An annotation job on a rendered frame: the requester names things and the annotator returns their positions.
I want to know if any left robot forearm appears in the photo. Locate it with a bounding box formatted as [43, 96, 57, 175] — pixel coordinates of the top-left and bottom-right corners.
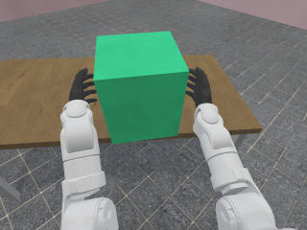
[59, 100, 106, 230]

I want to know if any robot left hand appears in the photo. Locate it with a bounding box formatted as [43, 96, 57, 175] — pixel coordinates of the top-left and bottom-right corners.
[68, 68, 98, 104]

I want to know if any left robot upper arm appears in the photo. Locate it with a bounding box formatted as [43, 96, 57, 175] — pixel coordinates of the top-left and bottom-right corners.
[61, 196, 119, 230]

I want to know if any right robot upper arm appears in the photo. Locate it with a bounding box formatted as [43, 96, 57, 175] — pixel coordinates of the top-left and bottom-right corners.
[216, 192, 297, 230]

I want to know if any table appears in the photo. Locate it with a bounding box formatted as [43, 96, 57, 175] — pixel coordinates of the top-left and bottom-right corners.
[0, 55, 263, 201]

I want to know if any carton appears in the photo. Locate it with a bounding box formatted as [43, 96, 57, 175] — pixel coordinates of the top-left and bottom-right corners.
[93, 31, 190, 145]

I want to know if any right robot forearm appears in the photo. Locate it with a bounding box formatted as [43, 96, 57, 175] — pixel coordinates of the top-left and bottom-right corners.
[193, 103, 275, 223]

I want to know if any robot right hand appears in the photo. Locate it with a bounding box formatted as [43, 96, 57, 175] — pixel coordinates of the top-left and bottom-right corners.
[185, 67, 212, 108]

